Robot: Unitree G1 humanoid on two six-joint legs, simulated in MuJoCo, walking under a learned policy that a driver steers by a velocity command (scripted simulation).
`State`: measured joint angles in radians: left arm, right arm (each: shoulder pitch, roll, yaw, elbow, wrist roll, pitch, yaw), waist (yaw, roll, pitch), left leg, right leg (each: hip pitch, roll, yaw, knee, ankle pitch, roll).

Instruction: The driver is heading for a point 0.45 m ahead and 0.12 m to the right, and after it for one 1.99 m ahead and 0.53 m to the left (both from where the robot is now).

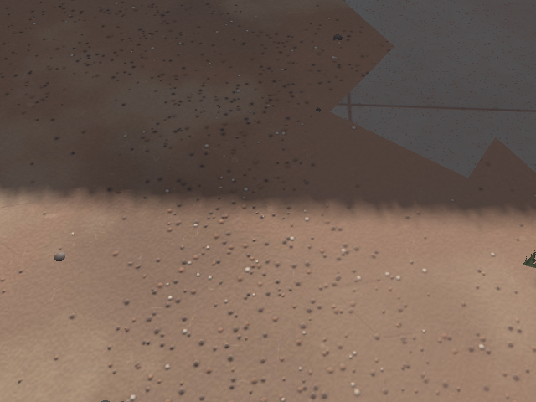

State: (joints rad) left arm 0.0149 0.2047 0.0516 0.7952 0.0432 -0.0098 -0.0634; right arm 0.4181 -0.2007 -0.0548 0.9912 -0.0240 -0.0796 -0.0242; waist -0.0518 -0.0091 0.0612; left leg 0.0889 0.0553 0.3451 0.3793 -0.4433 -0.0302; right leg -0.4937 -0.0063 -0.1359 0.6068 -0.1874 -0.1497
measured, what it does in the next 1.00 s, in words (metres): walks ahead: right foot, then left foot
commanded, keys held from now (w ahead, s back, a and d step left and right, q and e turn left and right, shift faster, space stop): w+e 0.42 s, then q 0.58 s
